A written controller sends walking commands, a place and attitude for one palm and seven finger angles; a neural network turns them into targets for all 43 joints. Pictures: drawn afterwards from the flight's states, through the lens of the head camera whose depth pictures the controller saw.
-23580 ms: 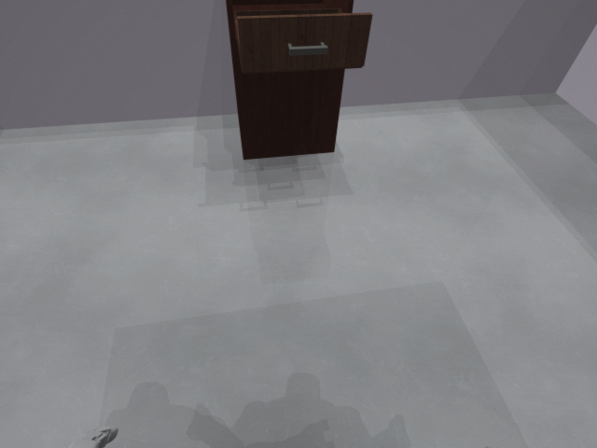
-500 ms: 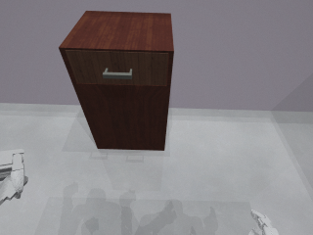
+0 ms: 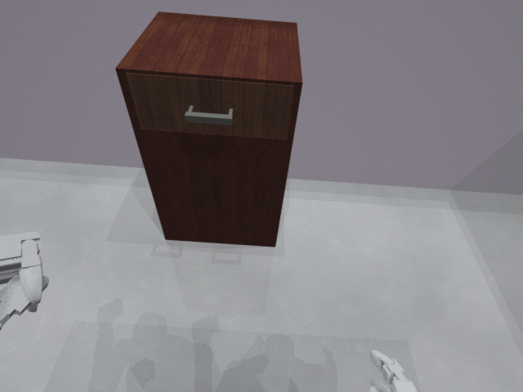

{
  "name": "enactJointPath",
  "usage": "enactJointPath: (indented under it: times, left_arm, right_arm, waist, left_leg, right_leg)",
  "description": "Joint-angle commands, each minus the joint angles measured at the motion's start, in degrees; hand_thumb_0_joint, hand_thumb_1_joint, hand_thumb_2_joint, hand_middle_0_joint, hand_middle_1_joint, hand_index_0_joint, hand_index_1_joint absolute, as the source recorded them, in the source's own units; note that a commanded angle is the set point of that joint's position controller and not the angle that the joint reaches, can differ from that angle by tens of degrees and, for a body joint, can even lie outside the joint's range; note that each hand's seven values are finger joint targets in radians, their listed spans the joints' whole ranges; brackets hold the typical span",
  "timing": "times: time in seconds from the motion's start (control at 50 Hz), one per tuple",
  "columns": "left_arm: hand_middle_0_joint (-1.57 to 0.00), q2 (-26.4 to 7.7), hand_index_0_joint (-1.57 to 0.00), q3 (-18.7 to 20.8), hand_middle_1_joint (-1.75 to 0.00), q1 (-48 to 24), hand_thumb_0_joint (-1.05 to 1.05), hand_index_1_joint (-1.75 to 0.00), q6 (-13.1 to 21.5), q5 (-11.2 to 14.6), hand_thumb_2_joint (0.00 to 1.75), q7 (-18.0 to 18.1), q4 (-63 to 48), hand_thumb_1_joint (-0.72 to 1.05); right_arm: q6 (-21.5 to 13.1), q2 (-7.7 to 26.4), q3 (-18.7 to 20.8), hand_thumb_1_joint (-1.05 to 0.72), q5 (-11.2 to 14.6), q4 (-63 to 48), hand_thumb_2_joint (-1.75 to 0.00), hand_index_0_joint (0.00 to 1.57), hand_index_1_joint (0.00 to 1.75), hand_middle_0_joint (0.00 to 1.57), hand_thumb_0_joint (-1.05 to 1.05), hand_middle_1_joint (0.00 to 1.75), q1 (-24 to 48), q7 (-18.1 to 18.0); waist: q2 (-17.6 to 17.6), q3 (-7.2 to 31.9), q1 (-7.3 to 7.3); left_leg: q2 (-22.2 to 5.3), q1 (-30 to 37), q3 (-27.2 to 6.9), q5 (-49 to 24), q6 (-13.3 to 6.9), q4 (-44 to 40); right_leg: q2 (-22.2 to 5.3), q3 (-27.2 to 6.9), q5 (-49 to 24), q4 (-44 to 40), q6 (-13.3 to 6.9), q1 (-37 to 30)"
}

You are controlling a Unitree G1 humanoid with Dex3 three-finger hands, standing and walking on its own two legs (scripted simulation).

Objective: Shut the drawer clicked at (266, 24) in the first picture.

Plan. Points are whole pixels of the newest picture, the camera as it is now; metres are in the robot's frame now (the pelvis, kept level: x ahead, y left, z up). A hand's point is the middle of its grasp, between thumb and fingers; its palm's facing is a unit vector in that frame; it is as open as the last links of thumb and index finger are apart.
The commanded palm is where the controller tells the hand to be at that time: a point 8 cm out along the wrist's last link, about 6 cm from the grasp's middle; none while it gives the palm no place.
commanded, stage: stop stepping back and stand still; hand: left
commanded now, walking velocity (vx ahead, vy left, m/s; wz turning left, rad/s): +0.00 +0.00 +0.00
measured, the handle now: (210, 114) +0.84 +0.18 -0.05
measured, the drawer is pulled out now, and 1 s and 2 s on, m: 0.00 0.00 0.00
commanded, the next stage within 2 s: let the arm hang, fingers relaxed in 0.52 s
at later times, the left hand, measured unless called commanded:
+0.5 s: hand (72, 259) +0.23 +0.23 +0.16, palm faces +0.29 -0.83 -0.47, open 3.2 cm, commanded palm +0.16 +0.27 +0.18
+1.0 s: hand out of the picture +0.03 +0.19 -0.17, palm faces +0.01 -0.98 -0.21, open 3.5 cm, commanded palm none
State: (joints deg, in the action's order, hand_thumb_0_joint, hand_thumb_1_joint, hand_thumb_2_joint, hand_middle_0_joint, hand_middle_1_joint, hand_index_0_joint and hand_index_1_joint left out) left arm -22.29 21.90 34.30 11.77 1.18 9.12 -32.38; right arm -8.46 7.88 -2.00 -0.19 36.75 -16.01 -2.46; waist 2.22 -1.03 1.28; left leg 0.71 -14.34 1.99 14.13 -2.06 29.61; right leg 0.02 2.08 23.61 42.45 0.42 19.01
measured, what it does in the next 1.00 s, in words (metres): stands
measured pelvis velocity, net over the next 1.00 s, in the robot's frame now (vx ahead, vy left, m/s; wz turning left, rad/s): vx -0.01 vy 0.00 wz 0.01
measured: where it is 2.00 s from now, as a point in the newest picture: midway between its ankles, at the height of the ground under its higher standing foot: outside the picture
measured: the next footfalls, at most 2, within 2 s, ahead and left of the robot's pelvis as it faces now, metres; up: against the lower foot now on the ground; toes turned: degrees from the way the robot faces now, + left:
none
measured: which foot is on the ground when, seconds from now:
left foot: down 0.00-1.00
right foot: down 0.00-1.00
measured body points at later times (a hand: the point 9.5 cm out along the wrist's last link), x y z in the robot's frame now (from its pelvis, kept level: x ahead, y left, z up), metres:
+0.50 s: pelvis +0.03 +0.00 +0.00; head +0.06 +0.01 +0.45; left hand +0.20 +0.27 +0.19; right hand +0.21 -0.25 -0.07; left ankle +0.02 +0.10 -0.74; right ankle +0.02 -0.11 -0.74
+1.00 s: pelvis -0.01 +0.00 +0.00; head +0.02 +0.02 +0.45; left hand +0.03 +0.24 -0.16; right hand +0.01 -0.25 -0.14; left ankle +0.02 +0.10 -0.74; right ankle +0.02 -0.11 -0.74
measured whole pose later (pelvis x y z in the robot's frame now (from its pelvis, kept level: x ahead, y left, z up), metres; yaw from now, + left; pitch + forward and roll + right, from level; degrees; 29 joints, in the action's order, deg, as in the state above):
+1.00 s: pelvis -0.01 +0.00 +0.00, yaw +0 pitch -1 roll -1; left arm -13.0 1.4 17.0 -2.7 -0.9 1.4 51.7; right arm 1.9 11.0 -0.1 -1.1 55.7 -16.5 -0.1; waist 2.7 -4.3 0.6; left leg 0.2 -15.6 1.5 13.6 -1.6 29.9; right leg 0.2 3.5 12.7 28.0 -1.1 14.7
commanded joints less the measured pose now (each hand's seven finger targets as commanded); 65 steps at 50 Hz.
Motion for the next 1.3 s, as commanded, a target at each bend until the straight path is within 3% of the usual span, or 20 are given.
enactJointPath:
  times: [0.0, 0.06, 0.1, 0.16, 0.22, 0.32, 0.42, 0.58, 0.6, 0.62, 0.66, 0.72, 0.76, 0.78, 0.86, 0.94, 0.98, 1.12, 1.2, 1.28]
  left_arm:
    - [-1.4, -8.3, -1.4, 5.0, -1.6, 2.6, 0.0, -1.6, 4.3, 0.0, 0.9, 0.8, -12.8, 0.9]
    - [-1.4, -9.7, -1.4, 7.2, -1.6, 0.7, 0.0, -1.6, 5.3, 0.7, 0.9, 0.6, -11.8, 0.9]
    - [-1.4, -8.9, -1.4, 6.5, -1.6, 1.4, 0.0, -1.6, 4.6, 1.4, 0.9, 0.3, -11.3, 0.9]
    - [-1.4, -8.6, -1.4, 7.0, -1.6, 3.8, 0.0, -1.6, 4.6, 1.6, 0.9, 0.5, -10.4, 0.9]
    - [-1.4, -8.5, -1.4, 6.8, -1.6, 3.5, 0.0, -1.6, 4.9, 1.4, 0.9, 0.4, -10.8, 0.9]
    - [-1.4, -8.6, -1.4, 5.9, -1.6, 3.1, 0.0, -1.6, 5.4, 1.0, 0.9, -0.1, -12.6, 0.9]
    - [-1.4, -8.7, -1.4, 6.3, -1.6, 5.3, 0.0, -1.6, 5.3, 1.4, 0.9, -0.1, -12.9, 0.9]
    - [-1.4, -8.1, -1.4, 6.2, -1.6, 4.0, 0.0, -1.6, 4.9, 1.7, 0.9, -0.1, -11.1, 0.9]
    - [-1.4, -2.2, -1.4, -18.4, -1.6, -6.7, 0.0, -1.6, -3.0, -2.5, 0.9, -7.8, 37.0, 0.9]
    - [-1.36, -2.4, -1.36, -14.7, -1.56, -7.8, 0.0, -1.56, -7.9, -3.0, 0.9, -9.1, 38.4, 0.9]
    - [-1.28, 0.8, -1.28, -15.2, -1.47, -8.4, 0.0, -1.47, -10.1, -3.2, 0.9, -9.0, 40.7, 0.9]
    - [-1.16, 0.1, -1.16, -16.9, -1.34, -13.8, 0.0, -1.34, -10.4, -3.4, 0.9, -8.9, 49.8, 0.9]
    - [-1.08, -0.6, -1.08, -17.4, -1.25, -17.4, 0.0, -1.25, -10.8, -3.2, 0.9, -8.7, 57.1, 0.9]
    - [-1.04, -0.2, -1.04, -17.8, -1.21, -19.0, 0.0, -1.21, -11.3, -3.0, 0.9, -8.5, 60.5, 0.9]
    - [-0.88, 2.1, -0.88, -19.4, -1.04, -18.4, 0.0, -1.04, -12.3, -2.3, 0.9, -8.0, 72.1, 0.9]
    - [-0.72, 3.3, -0.72, -19.5, -0.86, -16.0, 0.0, -0.86, -12.0, -1.9, 0.9, -7.8, 81.1, 0.9]
    - [-0.64, 3.2, -0.64, -19.8, -0.78, -16.4, 0.0, -0.78, -11.8, -1.8, 0.9, -8.0, 84.0, 0.9]
    - [-0.36, 4.7, -0.36, -20.1, -0.47, -16.2, 0.0, -0.47, -11.6, -1.8, 0.9, -7.8, 91.0, 0.9]
    - [-0.2, 5.6, -0.2, -20.3, -0.3, -15.1, 0.0, -0.3, -11.5, -1.7, 0.9, -7.6, 93.5, 0.9]
    - [-0.2, 6.9, -0.2, -20.4, -0.3, -14.9, 0.0, -0.3, -11.4, -1.7, 0.9, -7.4, 94.9, 0.9]
  right_arm:
    - [-2.9, 10.2, 3.3, -0.9, -0.1, -9.0, -0.9, 0.2, 0.3, 0.2, 0.0, 0.3, 7.6, -0.7]
    - [-2.0, 10.1, 3.9, -0.9, -0.5, -9.4, -0.9, 0.2, 0.3, 0.2, 0.0, 0.3, 8.0, -0.9]
    - [-1.2, 10.2, 4.7, -0.9, 0.3, -9.0, -0.9, 0.2, 0.3, 0.2, 0.0, 0.3, 7.4, -0.8]
    - [-0.3, 9.7, 4.3, -0.9, 0.4, -9.3, -0.9, 0.2, 0.3, 0.2, 0.0, 0.3, 8.2, -1.2]
    - [-0.1, 10.1, 4.3, -0.9, 0.6, -9.9, -0.9, 0.2, 0.3, 0.2, 0.0, 0.3, 9.7, -1.8]
    - [-0.2, 10.4, 4.8, -0.9, 0.8, -10.7, -0.9, 0.2, 0.3, 0.2, 0.0, 0.3, 9.3, -1.9]
    - [0.6, 10.4, 5.0, -0.9, 0.9, -11.6, -0.9, 0.2, 0.3, 0.2, 0.0, 0.3, 9.4, -1.5]
    - [1.5, 10.4, 4.8, -0.9, 0.8, -11.9, -0.9, 0.2, 0.3, 0.2, 0.0, 0.3, 9.8, -1.8]
    - [-2.3, 18.1, 7.6, -0.9, 1.7, 2.5, -0.9, 0.2, 0.3, 0.2, 0.0, 0.3, 12.9, 3.4]
    - [2.0, 19.0, 8.1, -0.9, 1.3, 2.4, -0.9, 0.2, 0.3, 0.2, 0.0, 0.3, 7.4, 3.7]
    - [4.2, 15.6, 6.7, -0.9, 0.6, 1.3, -0.9, 0.2, 0.3, 0.2, 0.0, 0.3, 7.0, 3.4]
    - [5.5, 14.7, 5.2, -0.9, -0.7, 2.0, -0.9, 0.2, 0.3, 0.2, 0.0, 0.3, 7.2, 3.0]
    - [6.7, 14.4, 5.3, -0.9, -1.0, 3.8, -0.9, 0.2, 0.3, 0.2, 0.0, 0.3, 6.1, 2.7]
    - [7.3, 13.8, 5.0, -0.9, -1.1, 5.0, -0.9, 0.2, 0.3, 0.2, 0.0, 0.3, 5.6, 2.5]
    - [8.0, 11.7, 3.5, -0.9, -1.3, 9.8, -0.9, 0.2, 0.3, 0.2, 0.0, 0.3, 6.2, 2.1]
    - [8.5, 9.6, 3.4, -0.9, -1.1, 14.2, -0.9, 0.2, 0.3, 0.2, 0.0, 0.3, 3.2, 1.4]
    - [8.7, 9.3, 3.5, -0.9, -1.0, 16.1, -0.9, 0.2, 0.3, 0.2, 0.0, 0.3, 1.3, 1.3]
    - [8.8, 8.8, 4.1, -0.9, -0.8, 21.2, -0.9, 0.2, 0.3, 0.2, 0.0, 0.3, -4.3, 0.7]
    - [8.5, 8.3, 4.0, -0.9, -0.6, 23.1, -0.9, 0.2, 0.3, 0.2, 0.0, 0.3, -5.7, 0.5]
    - [8.3, 7.0, 3.8, -0.9, -0.7, 24.5, -0.9, 0.2, 0.3, 0.2, 0.0, 0.3, -6.1, 0.4]
  waist:
    - [-10.5, 3.1, -1.02]
    - [-2.1, 2.7, 0.0]
    - [2.3, 3.3, 0.0]
    - [1.6, 4.6, -0.31]
    - [-4.9, 4.9, -0.83]
    - [-7.1, 7.0, -1.17]
    - [-5.6, 8.2, -1.03]
    - [-5.4, 5.8, -1.02]
    - [-5.7, 2.2, 1.79]
    - [-5.2, 5.2, 0.43]
    - [-3.4, 5.0, -0.02]
    - [8.9, 4.9, -0.82]
    - [12.7, 4.1, 0.0]
    - [11.3, 3.3, 0.26]
    - [-7.4, -0.2, -1.59]
    - [-12.7, 1.3, -1.96]
    - [-12.7, 0.6, -1.62]
    - [-3.5, -3.0, -0.96]
    - [-1.7, -3.5, -0.96]
    - [-2.0, -3.1, -0.86]
  left_leg:
    - [-9.2, -6.1, -7.4, -2.2, -2.9, -8.1]
    - [-3.5, -7.4, -3.7, 2.3, 0.2, -1.6]
    - [-2.8, -4.0, -2.9, 3.9, 0.8, 1.2]
    - [-3.4, 0.2, -2.9, -2.7, 0.4, -3.1]
    - [-6.0, 2.3, -5.9, -14.7, -0.1, -7.3]
    - [-6.4, 4.7, -4.4, -25.7, 0.4, -5.4]
    - [-5.1, 3.8, -3.0, -22.7, 1.1, -3.9]
    - [-5.1, 2.7, -3.5, -13.1, 0.7, -7.0]
    - [-6.3, 3.1, -3.4, -19.3, 0.9, 3.1]
    - [-6.9, 3.5, -4.7, -19.8, 0.7, 1.4]
    - [-8.3, -1.0, -6.9, -10.6, -1.5, 0.0]
    - [-6.3, -3.3, -7.9, -7.3, -2.1, 0.0]
    - [-3.9, 0.4, -6.0, -5.5, -1.5, 1.7]
    - [-3.7, 1.3, -6.0, -5.7, -1.2, 1.0]
    - [-6.3, -3.3, -9.1, -2.4, -1.7, -8.1]
    - [-5.8, -3.6, -8.2, 4.3, -1.1, -9.9]
    - [-5.6, -3.8, -8.1, 7.1, -0.9, -10.6]
    - [-6.6, -1.9, -8.6, 7.4, -1.5, -11.9]
    - [-6.5, -0.6, -8.3, 4.8, -1.6, -11.7]
    - [-6.5, 0.6, -7.9, 3.0, -1.5, -12.0]
  right_leg:
    - [-0.3, 0.6, -9.9, -17.7, 0.0, -13.3]
    - [-7.7, -12.9, -14.3, -22.3, -4.2, -11.6]
    - [-9.3, -15.6, -6.1, -24.8, -5.2, -8.1]
    - [-7.5, -10.8, -13.3, -22.5, -3.8, -8.9]
    - [-2.9, -4.8, -23.5, -16.6, -1.3, -10.8]
    - [-2.2, -2.7, -31.4, -14.8, -0.7, -13.1]
    - [-3.5, -4.9, -36.1, -16.3, -1.3, -15.0]
    - [-2.8, -5.4, -26.4, -19.3, -1.0, -12.8]
    - [-7.0, -2.1, -27.6, -12.0, -2.4, -0.5]
    - [-7.1, -5.2, -21.9, -12.6, -2.8, 0.5]
    - [-5.3, -2.8, -12.3, -11.3, -2.0, 0.9]
    - [-6.3, -5.8, -16.1, -14.1, -2.9, -3.2]
    - [-8.6, -8.3, -17.5, -17.0, -4.7, -1.2]
    - [-8.5, -8.2, -16.1, -17.5, -4.8, -0.5]
    - [-4.5, -6.1, -7.9, -17.3, -2.6, -4.8]
    - [-4.4, -5.9, -7.3, -20.5, -3.2, -8.8]
    - [-4.6, -6.0, -6.2, -21.8, -3.5, -8.7]
    - [-4.7, -5.6, -4.0, -23.9, -3.7, -5.2]
    - [-4.7, -5.7, -5.2, -23.9, -3.6, -4.7]
    - [-4.8, -5.6, -7.2, -23.3, -3.4, -4.7]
